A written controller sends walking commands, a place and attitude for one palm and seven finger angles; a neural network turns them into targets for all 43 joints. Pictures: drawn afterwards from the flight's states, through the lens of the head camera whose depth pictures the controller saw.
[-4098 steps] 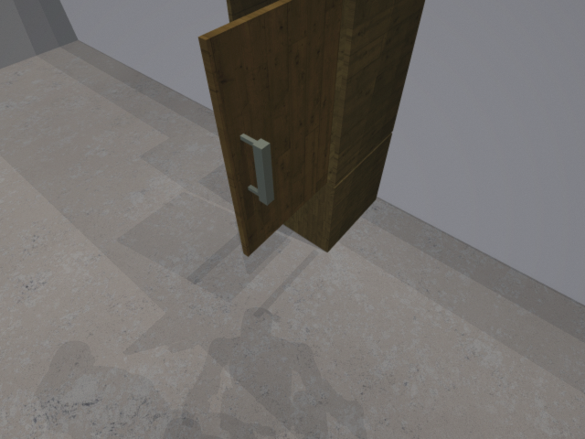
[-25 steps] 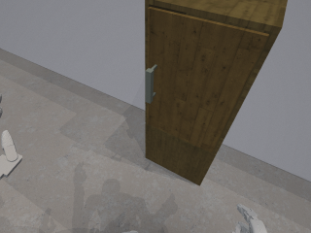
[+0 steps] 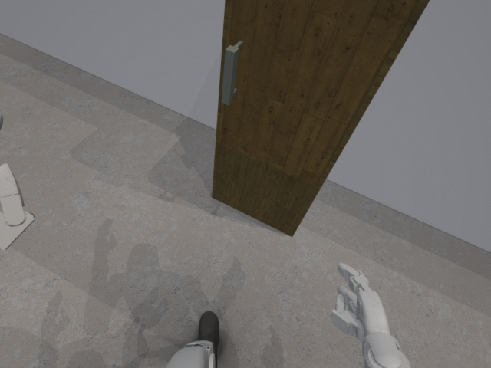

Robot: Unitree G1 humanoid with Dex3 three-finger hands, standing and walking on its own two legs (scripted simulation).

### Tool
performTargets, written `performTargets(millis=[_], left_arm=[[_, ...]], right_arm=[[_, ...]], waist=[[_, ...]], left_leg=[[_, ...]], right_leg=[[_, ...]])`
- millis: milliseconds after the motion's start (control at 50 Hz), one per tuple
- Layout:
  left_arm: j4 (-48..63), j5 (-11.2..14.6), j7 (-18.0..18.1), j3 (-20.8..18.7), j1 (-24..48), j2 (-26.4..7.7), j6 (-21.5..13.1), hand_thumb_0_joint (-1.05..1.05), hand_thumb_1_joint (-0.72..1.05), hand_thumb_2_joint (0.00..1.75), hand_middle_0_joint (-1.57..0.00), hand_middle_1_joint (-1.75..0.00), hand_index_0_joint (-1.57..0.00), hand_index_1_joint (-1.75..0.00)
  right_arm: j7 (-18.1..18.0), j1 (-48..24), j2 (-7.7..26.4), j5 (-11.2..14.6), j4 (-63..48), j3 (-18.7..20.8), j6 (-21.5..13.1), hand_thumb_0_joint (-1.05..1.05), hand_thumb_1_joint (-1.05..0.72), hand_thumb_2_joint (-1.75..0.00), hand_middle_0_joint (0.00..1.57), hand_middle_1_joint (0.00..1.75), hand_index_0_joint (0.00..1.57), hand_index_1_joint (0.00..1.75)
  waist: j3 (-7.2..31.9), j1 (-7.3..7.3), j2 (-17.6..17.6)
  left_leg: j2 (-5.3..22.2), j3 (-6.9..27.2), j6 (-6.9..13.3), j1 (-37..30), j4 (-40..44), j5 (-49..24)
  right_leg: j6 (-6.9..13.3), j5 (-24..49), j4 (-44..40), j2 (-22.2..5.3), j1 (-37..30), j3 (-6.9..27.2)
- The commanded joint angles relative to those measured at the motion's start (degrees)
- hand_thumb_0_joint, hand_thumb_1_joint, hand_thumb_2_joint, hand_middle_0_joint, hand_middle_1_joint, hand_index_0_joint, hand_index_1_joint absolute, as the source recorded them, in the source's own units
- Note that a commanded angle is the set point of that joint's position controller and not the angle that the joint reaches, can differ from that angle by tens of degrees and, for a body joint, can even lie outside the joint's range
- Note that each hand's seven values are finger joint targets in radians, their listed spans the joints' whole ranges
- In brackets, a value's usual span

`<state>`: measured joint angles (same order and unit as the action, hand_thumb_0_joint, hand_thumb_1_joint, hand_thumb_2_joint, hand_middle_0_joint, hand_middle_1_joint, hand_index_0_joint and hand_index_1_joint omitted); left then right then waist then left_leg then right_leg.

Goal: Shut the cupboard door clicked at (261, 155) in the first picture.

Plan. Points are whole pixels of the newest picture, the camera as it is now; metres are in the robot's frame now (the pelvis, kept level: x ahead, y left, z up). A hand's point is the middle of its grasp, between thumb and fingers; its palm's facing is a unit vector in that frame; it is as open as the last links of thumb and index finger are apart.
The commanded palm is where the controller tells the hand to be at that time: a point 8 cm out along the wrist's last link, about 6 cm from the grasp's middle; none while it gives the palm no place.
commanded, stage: stop stepping back and stand still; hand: left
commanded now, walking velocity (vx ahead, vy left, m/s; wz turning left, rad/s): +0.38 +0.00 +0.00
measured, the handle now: (233, 73) +0.81 +0.12 -0.01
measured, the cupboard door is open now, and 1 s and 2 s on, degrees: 0 0 0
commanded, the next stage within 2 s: let the arm hang, fingers relaxed in 1.60 s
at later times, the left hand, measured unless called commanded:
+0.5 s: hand out of the picture +0.15 +0.29 +0.19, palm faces +0.32 -0.91 -0.27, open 7.4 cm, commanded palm +0.05 +0.34 +0.20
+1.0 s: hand out of the picture +0.09 +0.35 +0.17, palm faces +0.39 -0.86 -0.33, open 7.4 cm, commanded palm +0.02 +0.41 +0.20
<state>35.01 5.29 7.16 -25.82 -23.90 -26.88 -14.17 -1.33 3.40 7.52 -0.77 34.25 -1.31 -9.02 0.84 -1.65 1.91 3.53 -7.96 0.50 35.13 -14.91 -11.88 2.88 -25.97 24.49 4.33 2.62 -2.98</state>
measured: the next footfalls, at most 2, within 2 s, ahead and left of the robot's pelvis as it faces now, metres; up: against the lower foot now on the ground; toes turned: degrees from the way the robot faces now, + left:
right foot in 0.02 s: -0.14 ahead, -0.13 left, +0.00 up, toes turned -2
left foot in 0.32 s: +0.12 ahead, +0.11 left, +0.00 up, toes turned +0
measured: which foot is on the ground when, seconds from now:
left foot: down 0.00-0.20, up 0.22-0.30, down 0.32-0.56, up 0.58-0.92, down 0.94-1.00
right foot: up 0.00-0.00, down 0.02-0.36, up 0.38-0.56, down 0.58-1.00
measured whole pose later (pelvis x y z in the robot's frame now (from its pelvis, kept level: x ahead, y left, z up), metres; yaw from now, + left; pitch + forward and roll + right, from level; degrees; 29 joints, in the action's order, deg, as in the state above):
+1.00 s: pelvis -0.12 +0.11 +0.01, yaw +0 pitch -1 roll +1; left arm 32.5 3.1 10.1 -19.1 -28.8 -22.3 -6.1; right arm -5.1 12.2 10.7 -0.4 35.1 0.9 -5.0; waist -0.9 0.3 6.1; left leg 4.6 -5.0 -3.1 15.4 -33.8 16.9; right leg 0.7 -26.8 44.2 -2.1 17.6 -5.1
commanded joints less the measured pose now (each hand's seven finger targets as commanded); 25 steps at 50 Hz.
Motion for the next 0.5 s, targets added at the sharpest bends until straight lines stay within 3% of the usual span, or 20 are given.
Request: performTargets(millis=[0, 20, 40, 80, 120, 140, 180, 200, 220, 240, 280, 300, 320, 340, 360, 380, 400, 420, 440, 480], left_arm=[[15.4, 0.7, 0.8, -15.1, -4.3, -17.8, -5.8, 0.00, 0.90, 0.90, -0.20, -0.30, -0.20, -0.30], [15.9, 1.0, 1.3, -19.0, -5.5, -20.9, -5.4, 0.00, 0.90, 0.90, -0.20, -0.30, -0.20, -0.30], [14.5, 1.0, 0.5, -12.3, -4.8, -13.7, -4.2, 0.00, 0.90, 0.90, -0.20, -0.30, -0.20, -0.30], [13.2, 1.1, 0.6, -14.8, -9.0, -14.4, -0.8, 0.00, 0.90, 0.90, -0.20, -0.30, -0.20, -0.30], [7.4, 1.4, 0.6, -14.4, -8.4, -13.9, 2.1, 0.00, 0.90, 0.90, -0.20, -0.30, -0.20, -0.30], [5.2, 1.1, 0.9, -11.4, -4.2, -11.7, 2.4, 0.00, 0.90, 0.90, -0.20, -0.30, -0.20, -0.30], [1.4, -0.1, 1.9, -9.7, 4.0, -13.7, 2.1, 0.00, 0.90, 0.90, -0.20, -0.30, -0.20, -0.30], [1.1, -1.2, 2.1, -7.5, 8.9, -12.6, 1.9, 0.00, 0.90, 0.90, -0.20, -0.30, -0.20, -0.30], [0.9, -2.0, 2.3, -6.3, 14.8, -12.3, 1.9, 0.00, 0.90, 0.90, -0.20, -0.30, -0.20, -0.30], [-1.4, -2.5, 2.0, -2.9, 19.0, -9.7, 2.1, 0.00, 0.90, 0.90, -0.20, -0.30, -0.20, -0.30], [-6.4, -3.6, 1.7, 2.7, 26.0, -7.1, 3.5, 0.00, 0.90, 0.90, -0.20, -0.30, -0.20, -0.30], [-6.9, -3.4, 1.9, 3.9, 27.2, -5.8, 4.4, 0.00, 0.90, 0.90, -0.20, -0.30, -0.20, -0.30], [-3.6, -2.6, 1.5, 4.0, 30.3, -5.7, 4.0, 0.00, 0.90, 0.90, -0.20, -0.30, -0.20, -0.30], [-1.6, -3.2, 1.5, 2.5, 30.1, -6.9, 2.4, 0.00, 0.90, 0.90, -0.20, -0.30, -0.20, -0.30], [3.1, -3.0, 1.4, -1.1, 25.7, -10.0, 1.0, 0.00, 0.90, 0.90, -0.20, -0.30, -0.20, -0.30], [8.8, -2.4, 1.4, -4.2, 18.7, -11.0, 0.4, 0.00, 0.90, 0.90, -0.20, -0.30, -0.20, -0.30], [14.0, -1.3, 1.1, -6.3, 10.2, -11.3, 0.3, 0.00, 0.90, 0.90, -0.20, -0.30, -0.20, -0.30], [17.6, 0.0, 0.9, -10.7, 0.1, -14.5, 0.3, 0.00, 0.90, 0.90, -0.20, -0.30, -0.20, -0.30], [20.0, 1.0, 0.3, -11.4, -9.5, -12.9, 0.2, 0.00, 0.90, 0.90, -0.20, -0.30, -0.20, -0.30], [21.5, 0.8, 0.4, -14.4, -23.0, -14.4, -0.5, 0.00, 0.90, 0.90, -0.20, -0.30, -0.20, -0.30]], right_arm=[[-2.1, 1.4, 8.5, 1.0, -5.8, 2.9, -0.1, 0.00, -0.90, -0.90, 0.20, 0.30, 0.20, 0.30], [-2.3, 1.8, 9.0, 0.1, -5.8, 2.8, -0.3, 0.00, -0.90, -0.90, 0.20, 0.30, 0.20, 0.30], [-2.7, 3.7, 8.7, 1.4, -5.8, 3.2, 0.0, 0.00, -0.90, -0.90, 0.20, 0.30, 0.20, 0.30], [-3.3, 3.5, 10.4, 1.3, -7.2, 3.6, 1.3, 0.00, -0.90, -0.90, 0.20, 0.30, 0.20, 0.30], [-3.6, 2.5, 11.3, 0.9, -7.3, 3.4, 2.0, 0.00, -0.90, -0.90, 0.20, 0.30, 0.20, 0.30], [-4.0, 2.6, 11.2, 1.3, -6.8, 3.1, 2.3, 0.00, -0.90, -0.90, 0.20, 0.30, 0.20, 0.30], [-5.0, 4.0, 12.1, 1.4, -4.5, 3.8, 3.1, 0.00, -0.90, -0.90, 0.20, 0.30, 0.20, 0.30], [-5.0, 4.2, 12.6, 1.2, -3.4, 4.1, 3.2, 0.00, -0.90, -0.90, 0.20, 0.30, 0.20, 0.30], [-4.9, 3.1, 12.8, 1.4, -3.3, 4.0, 2.7, 0.00, -0.90, -0.90, 0.20, 0.30, 0.20, 0.30], [-4.7, 4.3, 12.7, 1.7, -3.0, 3.3, 2.4, 0.00, -0.90, -0.90, 0.20, 0.30, 0.20, 0.30], [-4.4, 5.6, 13.8, 1.9, -3.0, 2.5, 2.3, 0.00, -0.90, -0.90, 0.20, 0.30, 0.20, 0.30], [-4.2, 6.2, 14.9, 1.7, -3.0, 2.7, 1.7, 0.00, -0.90, -0.90, 0.20, 0.30, 0.20, 0.30], [-4.0, 6.1, 16.0, 1.6, -3.8, 3.3, 0.6, 0.00, -0.90, -0.90, 0.20, 0.30, 0.20, 0.30], [-3.5, 5.0, 14.4, 1.5, -5.1, 2.8, -0.9, 0.00, -0.90, -0.90, 0.20, 0.30, 0.20, 0.30], [-2.8, 4.6, 13.2, 0.7, -5.1, 2.5, -1.7, 0.00, -0.90, -0.90, 0.20, 0.30, 0.20, 0.30], [-2.0, 3.7, 13.5, 0.0, -5.8, 3.6, -1.6, 0.00, -0.90, -0.90, 0.20, 0.30, 0.20, 0.30], [-1.0, 3.4, 13.5, -0.2, -6.6, 4.7, -1.4, 0.00, -0.90, -0.90, 0.20, 0.30, 0.20, 0.30], [-0.3, 2.6, 13.5, -0.6, -7.5, 5.5, -1.1, 0.00, -0.90, -0.90, 0.20, 0.30, 0.20, 0.30], [0.3, 2.3, 12.2, -1.0, -8.6, 5.7, -0.6, 0.00, -0.90, -0.90, 0.20, 0.30, 0.20, 0.30], [1.5, 3.8, 9.9, -0.5, -9.6, 4.5, 0.3, 0.00, -0.90, -0.90, 0.20, 0.30, 0.20, 0.30]], waist=[[14.7, 0.90, -0.6], [17.9, 1.02, -2.2], [15.1, 2.81, 0.7], [12.8, 3.32, -7.2], [3.2, 3.28, -10.2], [-2.9, 4.07, -6.6], [-10.4, 4.77, 7.8], [-13.5, 5.15, 11.4], [-15.7, 5.49, 10.6], [-17.2, 6.47, 8.2], [-19.6, 7.47, -8.1], [-18.0, 6.77, -21.5], [-15.6, 5.81, -31.8], [-13.2, 4.32, -29.2], [-6.6, 2.69, -24.5], [-0.7, 0.89, -20.7], [5.8, 0.09, -17.6], [11.0, -1.38, -18.7], [15.8, -1.64, -20.9], [16.7, -1.34, -21.1]], left_leg=[[-0.5, 3.8, -2.5, -36.8, -19.8, 21.2], [-0.7, 4.7, -3.0, -37.0, -20.9, 22.4], [-1.1, 6.4, -3.0, -38.5, -22.0, 22.0], [-0.4, 7.2, -2.7, -39.3, -18.3, 23.5], [-0.8, 7.8, -4.5, -29.8, -13.8, 34.1], [-0.9, 7.5, -5.3, -28.0, -19.6, 36.7], [-0.7, 11.6, -4.8, -28.1, -45.1, 34.2], [0.3, 13.7, -3.9, -22.8, -54.4, 34.0], [1.0, 13.1, -3.1, -18.6, -57.9, 33.7], [2.8, 13.0, -2.1, -16.6, -51.1, 35.1], [0.2, 11.5, -1.2, -15.9, -27.2, 34.2], [0.9, 20.0, 0.3, -13.1, -13.3, 38.0], [7.2, 37.9, 2.2, -8.8, 1.7, 44.2], [11.8, 46.3, 5.5, -6.8, 8.6, 55.7], [10.6, 46.3, -1.4, -5.2, 12.7, 65.5], [9.6, 41.1, -7.1, -5.4, 13.7, 65.5], [8.5, 34.7, -11.0, -6.4, 14.0, 62.0], [6.5, 27.0, -13.6, -4.9, 14.2, 57.0], [4.0, 17.5, -14.1, -3.9, 12.4, 51.1], [1.5, 8.4, -8.0, -0.5, 2.2, 46.2]], right_leg=[[0.8, 19.3, -9.7, -13.7, 22.8, 5.8], [2.2, 14.6, -7.1, -14.9, 22.8, 4.1], [2.8, 5.6, -3.6, -12.3, 24.8, 0.9], [2.4, -3.8, -0.2, -6.9, 26.9, -1.6], [2.5, -14.7, -3.7, -5.0, 28.0, -2.7], [3.6, -18.7, -7.1, -6.9, 33.6, -0.3], [8.3, -30.0, -14.8, -17.8, 50.7, 12.3], [10.7, -29.3, -15.4, -21.9, 52.0, 14.5], [11.6, -28.0, -15.9, -23.4, 52.1, 16.7], [9.9, -20.5, -11.3, -22.1, 46.8, 10.5], [2.6, -8.4, 8.3, -13.1, 37.2, 0.0], [0.5, -5.6, 20.2, -7.2, 32.2, -2.2], [-2.1, -5.3, 31.4, -1.5, 25.3, -0.5], [-2.5, -5.4, 34.3, -0.4, 22.7, 4.5], [-1.7, -5.1, 36.1, 0.1, 18.0, 5.1], [-1.3, -5.4, 36.5, 2.4, 14.2, 2.4], [-1.0, -5.7, 36.1, 4.1, 8.9, -0.3], [-0.8, -7.0, 33.9, 5.5, 2.4, -3.6], [-0.6, -6.3, 31.3, 6.9, -4.5, -7.2], [1.1, -4.7, 17.4, 5.7, -10.4, -8.2]])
